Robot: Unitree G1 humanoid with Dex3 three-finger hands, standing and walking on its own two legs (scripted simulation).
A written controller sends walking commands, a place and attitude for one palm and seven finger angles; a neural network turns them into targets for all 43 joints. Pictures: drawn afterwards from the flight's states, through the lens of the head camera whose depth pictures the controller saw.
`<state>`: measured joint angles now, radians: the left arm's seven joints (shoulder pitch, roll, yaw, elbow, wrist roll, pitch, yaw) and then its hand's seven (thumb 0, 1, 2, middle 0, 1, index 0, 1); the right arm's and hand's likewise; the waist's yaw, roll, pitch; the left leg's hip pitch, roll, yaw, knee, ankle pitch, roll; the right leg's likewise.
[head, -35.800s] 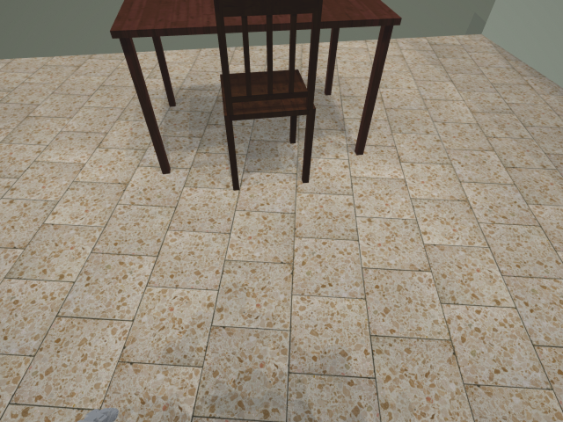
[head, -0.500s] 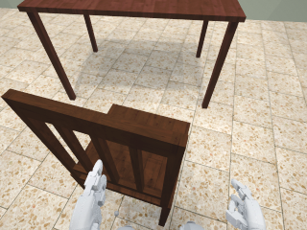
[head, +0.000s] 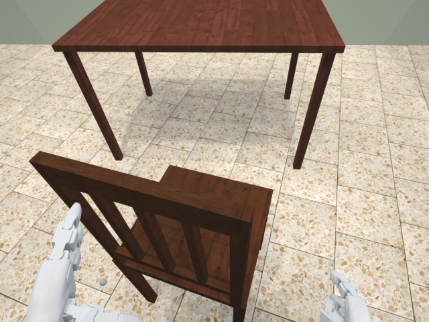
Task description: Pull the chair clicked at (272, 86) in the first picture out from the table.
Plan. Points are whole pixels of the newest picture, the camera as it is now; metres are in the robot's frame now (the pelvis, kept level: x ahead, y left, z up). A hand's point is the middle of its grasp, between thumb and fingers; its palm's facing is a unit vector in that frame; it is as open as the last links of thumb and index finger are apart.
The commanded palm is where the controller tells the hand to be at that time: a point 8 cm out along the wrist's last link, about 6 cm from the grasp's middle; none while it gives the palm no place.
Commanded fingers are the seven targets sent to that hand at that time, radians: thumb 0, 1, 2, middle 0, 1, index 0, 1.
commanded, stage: draw the hand back to the body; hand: left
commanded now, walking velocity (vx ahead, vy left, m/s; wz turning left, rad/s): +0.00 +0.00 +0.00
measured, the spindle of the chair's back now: (158, 241) +0.29 +0.15 -0.04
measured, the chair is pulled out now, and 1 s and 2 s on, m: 0.64 0.64 0.64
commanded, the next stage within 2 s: step back with the hand held close in 0.92 s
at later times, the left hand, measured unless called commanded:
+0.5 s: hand (17, 230) +0.19 +0.26 +0.19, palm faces +0.46 -0.79 -0.42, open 10.0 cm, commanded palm +0.15 +0.30 +0.22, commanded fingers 0.00 0.86 0.88 -0.19 -0.29 -0.19 -0.29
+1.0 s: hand (0, 214) +0.20 +0.27 +0.21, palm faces +0.47 -0.78 -0.41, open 7.4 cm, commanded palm +0.16 +0.31 +0.22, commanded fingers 0.00 0.90 0.90 -0.20 -0.30 -0.20 -0.30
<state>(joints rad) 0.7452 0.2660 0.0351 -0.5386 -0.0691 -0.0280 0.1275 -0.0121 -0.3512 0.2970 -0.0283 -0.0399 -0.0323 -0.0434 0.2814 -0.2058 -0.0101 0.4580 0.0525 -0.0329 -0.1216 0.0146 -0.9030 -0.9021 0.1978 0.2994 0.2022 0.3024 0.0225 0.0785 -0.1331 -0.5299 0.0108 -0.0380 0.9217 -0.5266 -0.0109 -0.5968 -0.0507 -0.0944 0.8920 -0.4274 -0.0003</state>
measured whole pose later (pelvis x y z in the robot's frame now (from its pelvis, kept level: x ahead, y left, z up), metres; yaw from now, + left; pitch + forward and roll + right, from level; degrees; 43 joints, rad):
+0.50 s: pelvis +0.01 +0.00 +0.04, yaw -1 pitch -3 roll -1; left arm 0.52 0.35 0.29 -0.41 -0.07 -0.04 0.18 0.00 0.52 0.72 -0.15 -0.22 -0.16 -0.23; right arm 0.20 -0.21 0.02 0.62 0.03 -0.12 -0.10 0.01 -0.90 -0.90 0.20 0.30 0.20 0.30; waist 0.06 0.08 0.00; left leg -0.12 0.01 -0.02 0.53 -0.36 -0.01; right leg -0.20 -0.04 -0.09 0.52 -0.27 0.01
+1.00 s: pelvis +0.01 +0.01 +0.05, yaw -2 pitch -4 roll -1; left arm 0.49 0.35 0.34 -0.42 -0.07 -0.06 0.17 0.02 0.89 0.90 -0.21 -0.30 -0.21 -0.30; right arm 0.19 -0.22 -0.01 0.66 0.03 -0.11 -0.08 0.01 -0.90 -0.90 0.20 0.30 0.20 0.30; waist 0.06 0.08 0.02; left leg -0.05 0.01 0.00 0.44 -0.32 0.01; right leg -0.13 -0.04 -0.07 0.43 -0.23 0.02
